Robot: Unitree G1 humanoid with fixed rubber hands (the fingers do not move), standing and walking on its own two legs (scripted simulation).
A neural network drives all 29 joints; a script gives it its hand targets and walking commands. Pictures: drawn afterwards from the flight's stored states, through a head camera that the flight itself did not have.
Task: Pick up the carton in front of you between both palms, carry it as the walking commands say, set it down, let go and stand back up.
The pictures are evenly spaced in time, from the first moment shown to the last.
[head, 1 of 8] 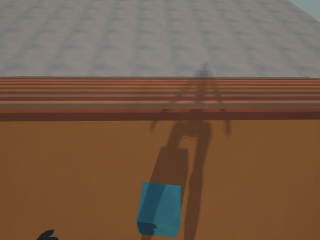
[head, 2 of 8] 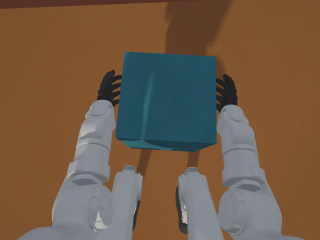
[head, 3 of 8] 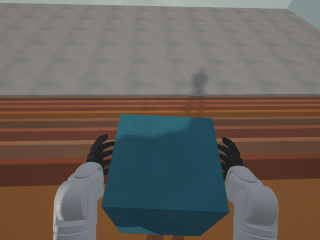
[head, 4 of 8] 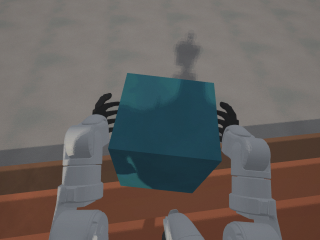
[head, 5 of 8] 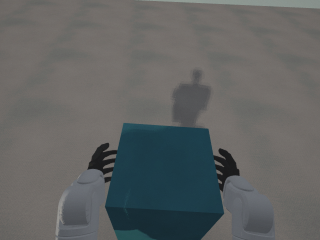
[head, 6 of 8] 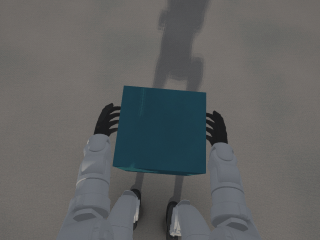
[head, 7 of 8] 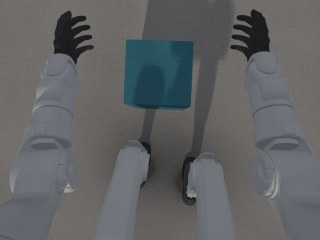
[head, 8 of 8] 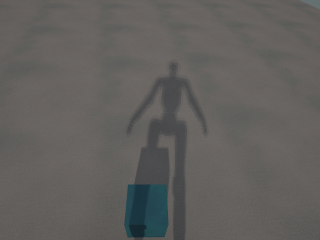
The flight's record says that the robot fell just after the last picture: no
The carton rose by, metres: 0.70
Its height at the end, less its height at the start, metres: -1.48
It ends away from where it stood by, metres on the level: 5.65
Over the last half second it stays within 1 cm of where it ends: yes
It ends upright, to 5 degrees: yes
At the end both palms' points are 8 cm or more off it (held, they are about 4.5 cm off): yes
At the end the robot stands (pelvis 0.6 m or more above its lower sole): yes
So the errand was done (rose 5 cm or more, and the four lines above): yes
